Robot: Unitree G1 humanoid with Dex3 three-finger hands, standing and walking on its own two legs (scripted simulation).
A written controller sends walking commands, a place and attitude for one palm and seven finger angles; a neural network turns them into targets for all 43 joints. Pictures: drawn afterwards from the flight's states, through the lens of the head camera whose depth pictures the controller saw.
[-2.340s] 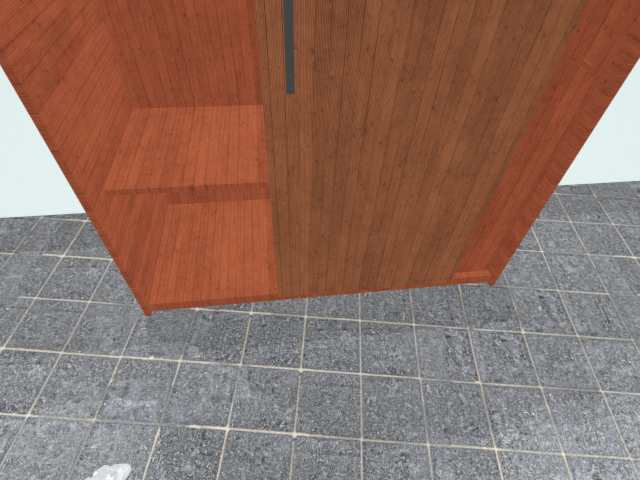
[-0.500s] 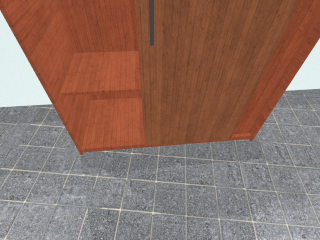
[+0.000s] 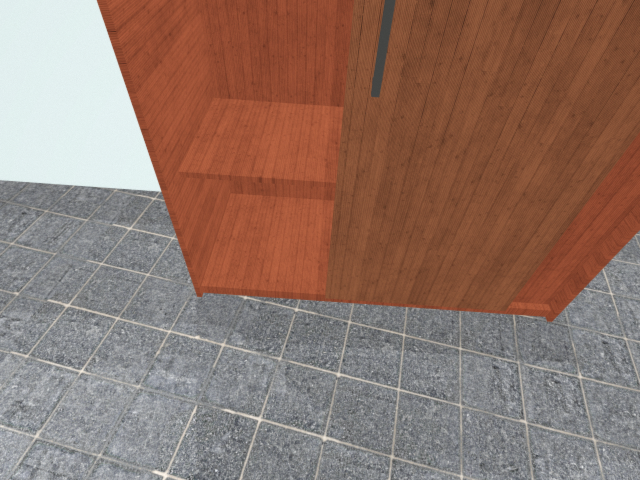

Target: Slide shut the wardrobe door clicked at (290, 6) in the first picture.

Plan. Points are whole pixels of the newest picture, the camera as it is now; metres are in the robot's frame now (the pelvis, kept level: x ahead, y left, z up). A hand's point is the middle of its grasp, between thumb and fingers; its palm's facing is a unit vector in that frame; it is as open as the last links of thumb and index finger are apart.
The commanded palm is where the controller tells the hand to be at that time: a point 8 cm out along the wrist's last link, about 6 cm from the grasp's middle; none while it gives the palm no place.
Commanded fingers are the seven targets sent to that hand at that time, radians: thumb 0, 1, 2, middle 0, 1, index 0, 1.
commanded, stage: take the last steps up to it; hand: right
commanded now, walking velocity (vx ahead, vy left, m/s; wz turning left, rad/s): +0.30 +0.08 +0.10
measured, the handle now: (384, 30) +0.81 -0.06 +0.22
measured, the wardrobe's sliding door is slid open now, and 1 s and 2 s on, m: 0.46 0.46 0.46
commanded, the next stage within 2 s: come to a stop and stand still in 0.74 s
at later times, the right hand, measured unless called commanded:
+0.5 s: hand out of the picture +0.11 -0.19 -0.18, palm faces -0.01 +0.99 -0.10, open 7.4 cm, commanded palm none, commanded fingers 0.00 -0.90 -0.90 0.20 0.30 0.20 0.30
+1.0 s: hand (397, 310) +0.46 -0.13 -0.16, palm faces -0.10 +0.98 -0.19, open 7.4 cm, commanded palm none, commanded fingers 0.00 -0.90 -0.90 0.20 0.30 0.20 0.30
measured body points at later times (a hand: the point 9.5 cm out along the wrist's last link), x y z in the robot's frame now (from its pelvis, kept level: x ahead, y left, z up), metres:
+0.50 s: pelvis +0.17 -0.03 +0.01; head +0.18 -0.07 +0.45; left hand +0.23 +0.20 -0.12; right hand +0.12 -0.25 -0.17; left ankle +0.06 +0.09 -0.64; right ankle +0.19 -0.11 -0.73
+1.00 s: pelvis +0.34 +0.03 +0.00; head +0.37 +0.04 +0.45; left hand +0.23 +0.23 -0.16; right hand +0.46 -0.18 -0.15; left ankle +0.38 +0.14 -0.73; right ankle +0.25 -0.10 -0.68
